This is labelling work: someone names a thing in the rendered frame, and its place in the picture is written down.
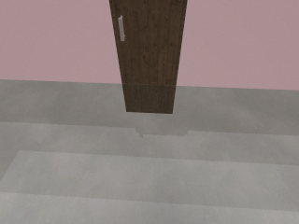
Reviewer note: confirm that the handle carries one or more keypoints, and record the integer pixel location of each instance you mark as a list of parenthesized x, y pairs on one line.
[(122, 35)]

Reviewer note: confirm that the cupboard door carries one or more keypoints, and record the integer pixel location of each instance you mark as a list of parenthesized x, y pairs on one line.
[(151, 34)]

